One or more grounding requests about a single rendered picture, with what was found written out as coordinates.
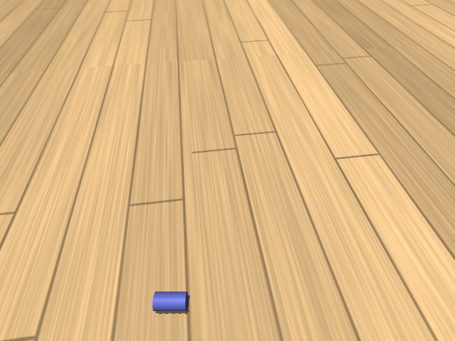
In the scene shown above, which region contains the can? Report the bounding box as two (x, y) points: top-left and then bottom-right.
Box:
(152, 291), (188, 311)

